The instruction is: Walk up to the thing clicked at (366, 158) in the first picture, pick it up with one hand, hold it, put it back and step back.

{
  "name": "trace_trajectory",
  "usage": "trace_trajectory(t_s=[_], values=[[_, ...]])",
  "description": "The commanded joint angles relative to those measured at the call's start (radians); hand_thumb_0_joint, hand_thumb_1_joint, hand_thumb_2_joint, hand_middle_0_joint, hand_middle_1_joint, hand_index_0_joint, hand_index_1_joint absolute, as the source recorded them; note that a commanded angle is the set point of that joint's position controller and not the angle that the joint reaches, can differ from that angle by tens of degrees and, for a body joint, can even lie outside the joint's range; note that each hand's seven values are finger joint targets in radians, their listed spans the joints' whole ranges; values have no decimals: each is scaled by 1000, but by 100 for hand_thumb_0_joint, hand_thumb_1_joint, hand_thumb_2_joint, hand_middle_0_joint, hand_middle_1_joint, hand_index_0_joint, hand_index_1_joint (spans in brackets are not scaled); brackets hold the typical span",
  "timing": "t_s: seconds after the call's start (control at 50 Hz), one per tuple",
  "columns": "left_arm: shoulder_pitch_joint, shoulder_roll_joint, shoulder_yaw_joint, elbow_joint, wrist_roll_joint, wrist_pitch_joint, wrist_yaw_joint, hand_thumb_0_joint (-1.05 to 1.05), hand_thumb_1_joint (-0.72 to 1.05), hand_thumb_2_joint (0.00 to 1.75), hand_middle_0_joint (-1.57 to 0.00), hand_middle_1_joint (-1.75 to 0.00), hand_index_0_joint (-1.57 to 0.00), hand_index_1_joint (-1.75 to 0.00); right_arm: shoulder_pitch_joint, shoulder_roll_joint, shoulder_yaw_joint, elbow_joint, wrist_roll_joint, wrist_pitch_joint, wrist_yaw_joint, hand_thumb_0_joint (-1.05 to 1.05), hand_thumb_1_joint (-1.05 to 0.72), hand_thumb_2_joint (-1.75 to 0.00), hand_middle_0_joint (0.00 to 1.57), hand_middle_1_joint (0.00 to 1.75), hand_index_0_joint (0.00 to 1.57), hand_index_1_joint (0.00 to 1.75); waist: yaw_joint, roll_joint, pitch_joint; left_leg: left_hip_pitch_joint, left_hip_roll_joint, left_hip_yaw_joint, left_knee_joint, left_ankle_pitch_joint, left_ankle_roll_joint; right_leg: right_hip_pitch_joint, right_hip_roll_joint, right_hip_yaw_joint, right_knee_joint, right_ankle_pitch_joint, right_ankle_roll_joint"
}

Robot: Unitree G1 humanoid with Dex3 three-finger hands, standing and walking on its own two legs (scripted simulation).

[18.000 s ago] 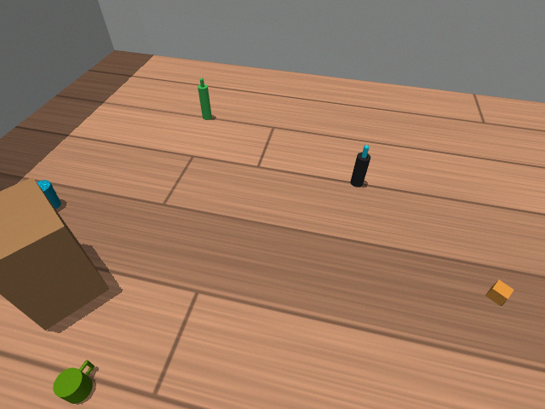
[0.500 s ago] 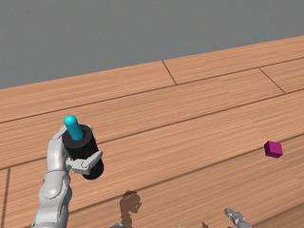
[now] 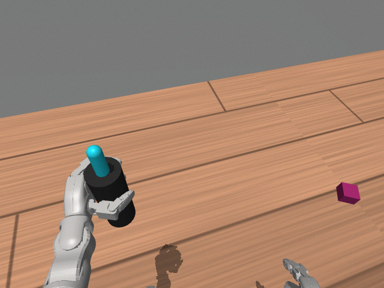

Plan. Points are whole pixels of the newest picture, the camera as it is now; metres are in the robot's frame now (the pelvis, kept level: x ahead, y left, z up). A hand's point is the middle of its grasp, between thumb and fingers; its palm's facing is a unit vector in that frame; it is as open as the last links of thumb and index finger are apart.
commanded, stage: hold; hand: left
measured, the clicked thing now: (109, 187) +0.32 +0.17 +0.03
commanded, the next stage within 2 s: crouch in 1.98 s
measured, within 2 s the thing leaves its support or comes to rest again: neither
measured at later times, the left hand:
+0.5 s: hand (112, 188) +0.32 +0.17 +0.03, palm faces +0.15 -0.99 -0.02, open 9.3 cm
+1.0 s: hand (109, 187) +0.32 +0.17 +0.03, palm faces +0.14 -0.99 -0.03, open 9.3 cm
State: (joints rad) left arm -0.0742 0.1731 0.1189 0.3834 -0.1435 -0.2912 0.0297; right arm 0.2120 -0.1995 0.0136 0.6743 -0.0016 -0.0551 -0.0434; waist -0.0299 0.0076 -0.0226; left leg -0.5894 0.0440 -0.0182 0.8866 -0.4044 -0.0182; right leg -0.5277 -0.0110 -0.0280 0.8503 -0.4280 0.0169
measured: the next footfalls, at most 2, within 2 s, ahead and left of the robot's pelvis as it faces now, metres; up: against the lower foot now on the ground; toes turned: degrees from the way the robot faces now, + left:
none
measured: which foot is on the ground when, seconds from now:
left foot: down 0.00-1.00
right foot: down 0.00-1.00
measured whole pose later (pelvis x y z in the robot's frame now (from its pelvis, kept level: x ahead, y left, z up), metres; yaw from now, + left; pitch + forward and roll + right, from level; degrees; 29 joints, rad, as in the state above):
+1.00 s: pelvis +0.01 +0.00 +0.00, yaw +0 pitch +6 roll -2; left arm -0.05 0.18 0.10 0.37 -0.15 -0.30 0.02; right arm 0.22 -0.20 0.01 0.69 0.00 -0.07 -0.04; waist -0.03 0.01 -0.03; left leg -0.57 0.04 -0.02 0.88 -0.41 -0.01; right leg -0.50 -0.01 -0.03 0.83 -0.43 0.02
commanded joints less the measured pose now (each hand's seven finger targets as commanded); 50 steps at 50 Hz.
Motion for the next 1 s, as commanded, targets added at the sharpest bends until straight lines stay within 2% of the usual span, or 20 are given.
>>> trace_trajectory(t_s=[0.0, 0.06, 0.1, 0.14, 0.16, 0.2, 0.3, 0.32, 0.4, 0.46, 0.52, 0.56, 0.58, 0.6, 0.72, 0.74, 0.82, 0.86, 0.9, 0.98], values=[[-390, 132, 73, -394, -31, -153, 7, 0, 24, 115, -117, -128, -118, -128, -23, -130, -45, -124, -5, -44, -15, 0, -91, -90, 20, 30, 20, 30, -2, 64, -366, 235, -30, 4, -131, 250, 13, 97, 27, -12, -122, 306, -20], [-418, 136, 67, -386, -24, -158, 7, 0, 22, 116, -118, -129, -119, -129, -23, -131, -46, -117, -6, -46, -12, 0, -91, -90, 20, 30, 20, 30, -5, 67, -347, 228, -29, 3, -136, 243, 13, 95, 27, -11, -124, 298, -20], [-424, 153, 90, -386, -28, -165, 7, 0, 21, 116, -117, -129, -118, -129, -22, -132, -47, -117, -9, -44, -11, 0, -91, -90, 20, 30, 20, 30, -3, 81, -349, 233, -27, -1, -137, 240, 10, 82, 30, -14, -119, 285, -22], [-425, 134, 69, -371, -27, -164, 3, 0, 25, 117, -118, -129, -120, -129, -18, -133, -48, -114, -9, -46, -9, 0, -90, -90, 20, 30, 20, 30, -10, 77, -347, 237, -27, -2, -135, 259, 10, 82, 30, -16, -115, 303, -22], [-413, 153, 91, -367, -32, -166, 0, 0, 23, 117, -119, -131, -121, -131, -9, -136, -49, -107, -8, -45, -8, 0, -91, -90, 20, 30, 20, 30, -3, 71, -357, 235, -27, 2, -128, 275, 13, 96, 29, -13, -119, 317, -21], [-437, 162, 84, -411, -32, -174, -6, 0, 23, 118, -119, -131, -120, -131, -9, -130, -45, -117, -7, -47, -8, 0, -91, -90, 20, 30, 20, 30, -1, 90, -404, 258, -28, 2, -120, 320, 14, 120, 26, -9, -116, 359, -21], [-413, 114, 54, -409, -39, -168, -1, 0, 18, 115, -118, -129, -119, -129, -23, -129, -44, -119, -4, -51, -10, 0, -91, -90, 20, 30, 20, 30, -6, 58, -346, 239, -32, 5, -138, 256, 15, 110, 24, -8, -134, 315, -19], [-415, 132, 68, -403, -38, -170, -1, 0, 19, 115, -118, -129, -119, -129, -21, -134, -49, -113, -5, -55, -9, 0, -91, -90, 20, 30, 20, 30, -7, 79, -352, 245, -30, 3, -138, 259, 13, 96, 26, -11, -129, 309, -21], [-391, 120, 48, -382, -27, -165, 0, 0, 20, 114, -118, -128, -119, -128, -23, -128, -46, -119, -6, -53, -9, 0, -91, -90, 20, 30, 20, 30, -11, 67, -329, 230, -33, 7, -136, 251, 15, 96, 24, -9, -137, 313, -17], [-416, 154, 86, -394, -28, -177, -2, 0, 22, 115, -118, -127, -119, -128, -31, -128, -47, -117, -6, -53, -9, 0, -91, -90, 20, 30, 20, 30, -1, 62, -338, 217, -36, 10, -136, 222, 18, 110, 21, -5, -143, 293, -17], [-404, 143, 75, -432, -33, -179, -5, 0, 22, 116, -119, -129, -120, -129, -24, -128, -46, -125, -7, -52, -8, 0, -91, -90, 20, 30, 20, 30, 2, 83, -382, 242, -35, 10, -130, 263, 15, 126, 24, -5, -133, 325, -19], [-378, 137, 81, -413, -36, -175, -1, 0, 23, 117, -120, -130, -121, -131, -33, -128, -47, -124, -4, -53, -9, 0, -92, -90, 20, 30, 20, 30, 9, 74, -348, 226, -34, 6, -138, 256, 13, 121, 27, -10, -132, 311, -21], [-391, 152, 98, -403, -34, -176, 2, 0, 23, 117, -119, -129, -120, -130, -20, -128, -48, -117, -7, -51, -10, 0, -91, -90, 20, 30, 20, 30, -1, 71, -373, 235, -34, 10, -124, 279, 17, 122, 25, -4, -132, 339, -17], [-380, 143, 96, -385, -33, -173, 3, 0, 23, 117, -119, -129, -120, -130, -31, -125, -45, -122, -5, -52, -11, 0, -91, -90, 20, 30, 20, 30, 1, 57, -337, 221, -33, 10, -134, 256, 17, 112, 26, -7, -137, 319, -18], [-388, 140, 81, -424, -31, -180, 0, 0, 24, 117, -117, -128, -118, -129, -32, -129, -49, -124, -4, -55, -10, 0, -91, -91, 20, 30, 20, 30, 2, 77, -347, 240, -30, 1, -144, 241, 12, 98, 29, -13, -129, 290, -23], [-378, 114, 53, -413, -33, -178, -4, 0, 21, 116, -118, -129, -119, -129, -30, -128, -48, -122, -4, -57, -8, 0, -91, -91, 20, 30, 20, 30, -7, 82, -331, 241, -29, -1, -147, 235, 10, 89, 30, -14, -126, 282, -23], [-388, 133, 57, -433, -35, -177, -6, 0, 20, 115, -117, -128, -118, -128, -16, -130, -50, -116, -4, -59, -7, 0, -92, -91, 20, 30, 20, 30, -7, 86, -371, 259, -29, -3, -126, 310, 14, 106, 30, -14, -117, 347, -21], [-383, 130, 41, -441, -30, -168, -9, 0, 21, 116, -117, -128, -118, -128, -9, -134, -53, -112, -5, -61, -9, 0, -91, -90, 20, 30, 20, 30, -13, 102, -398, 294, -25, -5, -124, 339, 12, 97, 31, -16, -118, 362, -22], [-408, 116, 29, -433, -35, -165, -11, 0, 21, 115, -116, -127, -117, -128, -9, -137, -53, -107, -4, -64, -6, 0, -91, -90, 20, 30, 20, 30, -21, 91, -354, 284, -21, -11, -130, 329, 10, 78, 36, -23, -117, 344, -24], [-432, 138, 74, -393, -43, -168, -3, 0, 18, 117, -118, -129, -119, -130, -16, -132, -49, -102, -3, -64, -5, 0, -91, -91, 20, 30, 20, 30, -7, 78, -319, 234, -24, -10, -135, 283, 13, 84, 31, -20, -120, 314, -23]])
